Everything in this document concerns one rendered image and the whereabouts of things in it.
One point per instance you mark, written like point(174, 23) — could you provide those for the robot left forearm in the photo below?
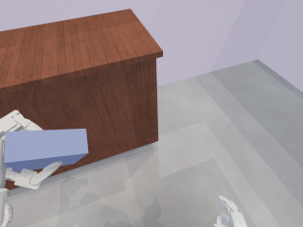
point(6, 211)

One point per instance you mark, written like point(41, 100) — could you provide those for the right robot hand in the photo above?
point(235, 219)

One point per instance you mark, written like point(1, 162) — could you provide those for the table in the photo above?
point(95, 72)

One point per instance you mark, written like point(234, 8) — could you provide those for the left robot hand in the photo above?
point(27, 178)

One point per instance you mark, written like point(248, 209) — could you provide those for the sponge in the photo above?
point(38, 149)

